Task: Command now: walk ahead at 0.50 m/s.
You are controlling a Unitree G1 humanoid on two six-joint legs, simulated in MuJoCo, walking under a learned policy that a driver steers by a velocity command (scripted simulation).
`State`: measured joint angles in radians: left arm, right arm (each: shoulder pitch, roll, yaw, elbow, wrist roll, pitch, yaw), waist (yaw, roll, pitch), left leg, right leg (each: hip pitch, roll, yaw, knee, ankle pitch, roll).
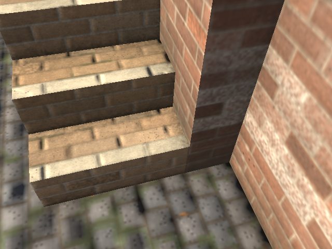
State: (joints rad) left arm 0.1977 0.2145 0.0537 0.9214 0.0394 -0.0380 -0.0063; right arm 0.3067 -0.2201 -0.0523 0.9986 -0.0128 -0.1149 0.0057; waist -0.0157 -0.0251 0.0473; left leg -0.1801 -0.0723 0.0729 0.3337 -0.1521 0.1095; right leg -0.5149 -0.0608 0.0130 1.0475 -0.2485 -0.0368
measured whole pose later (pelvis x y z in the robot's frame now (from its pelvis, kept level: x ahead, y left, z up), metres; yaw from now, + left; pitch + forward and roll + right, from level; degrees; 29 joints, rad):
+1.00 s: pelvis +0.40 +0.12 -0.02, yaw +15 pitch +2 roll +1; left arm 0.15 0.30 0.06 0.86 0.04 -0.01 0.06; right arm 0.17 -0.31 -0.07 0.88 -0.02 0.00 0.04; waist -0.02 -0.02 0.08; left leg -0.38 -0.08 0.02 0.51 -0.17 0.07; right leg -0.38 -0.15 -0.03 1.15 -0.50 0.03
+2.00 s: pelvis +0.49 +0.18 +0.00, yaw +26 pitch -1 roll +0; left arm 0.13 0.20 -0.05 0.94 0.01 -0.07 0.02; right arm 0.18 -0.23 0.04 1.00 -0.01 -0.05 0.00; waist 0.00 0.02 -0.01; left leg -0.04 -0.16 -0.18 0.22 -0.14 0.11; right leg -0.10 0.05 0.00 0.29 -0.18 -0.05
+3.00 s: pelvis +0.49 +0.18 +0.01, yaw +26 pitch +0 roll +0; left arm 0.09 0.22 -0.06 0.93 0.01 -0.07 0.02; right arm 0.14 -0.24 0.06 0.97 -0.02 -0.06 0.00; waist 0.00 0.02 -0.01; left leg -0.04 -0.15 -0.18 0.17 -0.12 0.11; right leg -0.09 0.05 0.01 0.25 -0.16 -0.04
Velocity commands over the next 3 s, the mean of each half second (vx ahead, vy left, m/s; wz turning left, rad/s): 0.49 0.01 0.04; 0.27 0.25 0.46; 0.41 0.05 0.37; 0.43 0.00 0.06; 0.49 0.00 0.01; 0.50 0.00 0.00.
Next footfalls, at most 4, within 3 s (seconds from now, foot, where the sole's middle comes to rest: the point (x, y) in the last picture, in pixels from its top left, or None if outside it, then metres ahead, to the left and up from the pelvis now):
0.32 right None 0.33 -0.12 -0.78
0.88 left None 0.48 0.23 -0.78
1.46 right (138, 233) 0.55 0.11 -0.78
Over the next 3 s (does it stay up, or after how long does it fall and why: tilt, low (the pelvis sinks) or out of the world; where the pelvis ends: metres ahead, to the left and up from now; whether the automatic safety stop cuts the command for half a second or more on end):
stays up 0.49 0.18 0.01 its command is cut before an obstacle after 0.5 s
